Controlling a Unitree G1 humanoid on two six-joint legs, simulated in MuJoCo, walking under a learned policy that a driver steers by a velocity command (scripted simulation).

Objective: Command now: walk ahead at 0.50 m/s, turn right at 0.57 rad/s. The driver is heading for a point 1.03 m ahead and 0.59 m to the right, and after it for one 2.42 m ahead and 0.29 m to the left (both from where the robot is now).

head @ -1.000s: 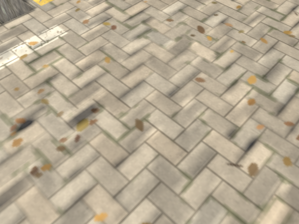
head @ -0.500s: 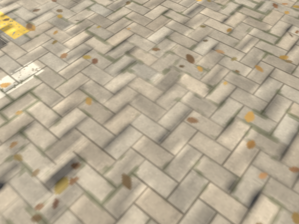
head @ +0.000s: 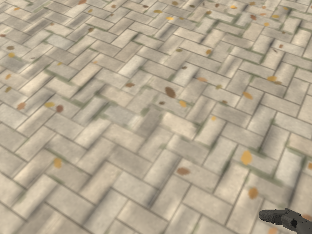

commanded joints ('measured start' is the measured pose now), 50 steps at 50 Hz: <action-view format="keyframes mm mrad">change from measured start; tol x32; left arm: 1 -74 130 24 -93 -15 -28 -13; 23 -504 35 -30 -287 28 36 -94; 28 -72 156 30 -171 51 18 -48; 50 17 175 33 -118 0 -9 4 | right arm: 1 343 -223 -71 11 -17 -35 -37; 29 452 -68 -57 26 9 5 -14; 50 -55 -105 -45 -132 0 21 8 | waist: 1 -224 25 -235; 50 -24 -90 14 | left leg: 1 573 143 -155 -105 -166 85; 3 766 456 -761 -222 -357 230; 8 378 257 -200 -317 -27 145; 22 506 262 180 -340 279 123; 26 596 276 254 -34 778 100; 30 -238 19 37 893 -441 -11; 50 -113 25 4 92 29 -23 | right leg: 1 -232 -133 57 450 614 -10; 3 -649 -40 -110 860 -148 17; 24 -582 -151 -353 259 224 -8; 27 -246 -37 -376 148 153 -84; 29 316 -457 334 42 53 -260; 37 -176 -272 48 -142 569 -193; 50 -21 -268 149 -59 632 -118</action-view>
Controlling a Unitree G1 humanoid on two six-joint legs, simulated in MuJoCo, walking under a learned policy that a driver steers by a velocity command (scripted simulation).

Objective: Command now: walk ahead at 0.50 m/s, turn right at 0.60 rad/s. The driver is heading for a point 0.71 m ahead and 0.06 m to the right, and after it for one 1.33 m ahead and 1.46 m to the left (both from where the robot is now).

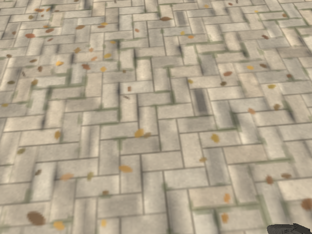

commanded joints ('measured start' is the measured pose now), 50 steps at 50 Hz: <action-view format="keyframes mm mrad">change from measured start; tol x32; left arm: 1 3 181 43 -52 5 -10 15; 26 -472 27 -34 -209 36 25 -70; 31 -7 190 25 -76 76 -5 -20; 50 -74 65 -19 71 2 -57 17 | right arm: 1 -79 -104 -23 -100 7 -30 -4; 5 395 -250 -70 -15 -22 -59 -55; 50 42 -15 -15 51 2 -18 16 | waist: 1 -35 -114 13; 6 -140 313 -349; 26 -142 54 58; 32 19 -241 -395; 50 -60 -83 70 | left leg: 1 87 -47 7 -97 -31 27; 4 573 -45 -8 -213 -89 90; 6 923 404 -735 -394 -381 239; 11 501 206 -211 -465 -117 176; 29 675 197 208 -187 711 153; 32 39 -71 151 626 -470 71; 50 49 -21 107 2 99 78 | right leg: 1 -15 -279 212 36 560 -81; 4 -165 -171 144 385 664 -9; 6 -567 27 -36 882 -272 37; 7 -641 -82 -35 961 -184 30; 29 -275 -75 -287 202 102 -34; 32 365 -575 518 27 151 -235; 37 -100 -356 34 -79 400 -100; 50 -35 -326 -293 -114 768 -26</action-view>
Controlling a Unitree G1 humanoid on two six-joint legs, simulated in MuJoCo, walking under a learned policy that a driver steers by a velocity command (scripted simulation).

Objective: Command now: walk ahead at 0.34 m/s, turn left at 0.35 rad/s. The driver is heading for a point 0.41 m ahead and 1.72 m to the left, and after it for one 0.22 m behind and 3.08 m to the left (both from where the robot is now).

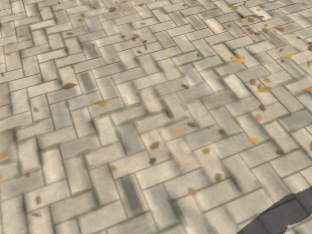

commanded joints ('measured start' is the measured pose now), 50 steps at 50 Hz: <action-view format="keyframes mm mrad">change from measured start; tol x16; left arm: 1 7 113 14 -26 -2 -10 18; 25 -233 99 20 -206 5 118 35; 50 -146 195 54 -245 15 85 23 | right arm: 1 -93 -21 7 -88 -7 -22 4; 7 289 -230 -60 -2 -29 -52 -23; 13 66 -106 -40 -63 31 16 -45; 50 -30 -101 -43 -146 24 99 6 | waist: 1 7 -103 56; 5 -86 -139 -76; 8 -72 200 -419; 12 -26 -59 -81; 31 -30 93 -91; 34 -61 -278 -68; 50 2 -225 -63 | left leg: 1 88 -43 90 -111 40 23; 5 324 -148 115 -217 -79 99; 6 474 -124 69 -332 104 129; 8 961 352 -566 -236 1053 423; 13 410 120 -277 -448 392 274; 23 389 46 -402 -499 -240 200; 32 346 -10 -517 -381 -113 107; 35 90 -217 -118 167 -559 -27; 39 105 -172 -88 427 -408 -57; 50 222 -94 24 76 -440 -66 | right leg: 1 -70 -270 -6 54 781 -47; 5 -13 -273 -26 460 1022 -6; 6 -94 -228 -50 687 808 20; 8 -606 30 74 1308 -398 81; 9 -631 -60 180 1312 -287 83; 25 -578 -95 186 691 -101 138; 32 -254 -39 185 205 -48 70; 34 -129 -453 616 -2 -18 -72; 40 -188 -294 236 154 521 -90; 50 -115 -371 153 200 525 -118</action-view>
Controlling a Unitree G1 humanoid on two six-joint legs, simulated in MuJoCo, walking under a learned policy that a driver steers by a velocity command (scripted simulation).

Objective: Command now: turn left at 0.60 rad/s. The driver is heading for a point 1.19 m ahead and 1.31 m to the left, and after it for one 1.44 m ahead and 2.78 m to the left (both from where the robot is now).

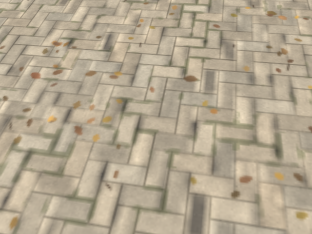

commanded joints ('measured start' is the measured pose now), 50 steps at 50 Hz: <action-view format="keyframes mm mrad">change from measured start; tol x32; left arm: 1 26 192 57 -39 4 -7 -9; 50 104 191 50 14 2 -33 -32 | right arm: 1 -44 -52 -2 -92 8 -14 3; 50 -55 -51 23 -28 -26 -66 0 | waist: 1 29 -217 -101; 8 -31 286 -91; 50 50 -185 -12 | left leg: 1 5 -2 69 -120 -21 25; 6 242 -20 86 -510 206 88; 9 390 406 -477 -589 764 365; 32 162 90 -522 -484 522 195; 35 -125 -176 -125 -42 -163 62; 39 -90 -88 -104 241 6 29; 50 -16 -26 10 -222 -12 63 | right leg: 1 129 -244 136 -56 521 -163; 6 15 -233 56 115 344 -63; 9 -409 11 107 637 -411 73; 32 12 100 178 -17 -42 30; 35 78 -361 630 -217 89 -163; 41 70 -162 270 -130 411 -154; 50 104 -197 329 -264 -186 -175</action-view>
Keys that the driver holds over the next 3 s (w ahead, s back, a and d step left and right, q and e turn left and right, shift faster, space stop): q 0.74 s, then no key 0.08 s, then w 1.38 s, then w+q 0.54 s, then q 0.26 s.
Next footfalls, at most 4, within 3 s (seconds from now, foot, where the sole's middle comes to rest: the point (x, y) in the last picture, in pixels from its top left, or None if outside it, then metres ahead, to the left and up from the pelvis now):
0.14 left None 0.01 0.11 -0.78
0.66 right None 0.09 -0.06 -0.78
1.10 left None -0.01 0.13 -0.78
1.56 right None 0.38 0.16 -0.78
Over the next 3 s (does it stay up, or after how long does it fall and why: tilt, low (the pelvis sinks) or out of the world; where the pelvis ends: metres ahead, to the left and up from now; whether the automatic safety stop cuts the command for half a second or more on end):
stays up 0.81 0.55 0.00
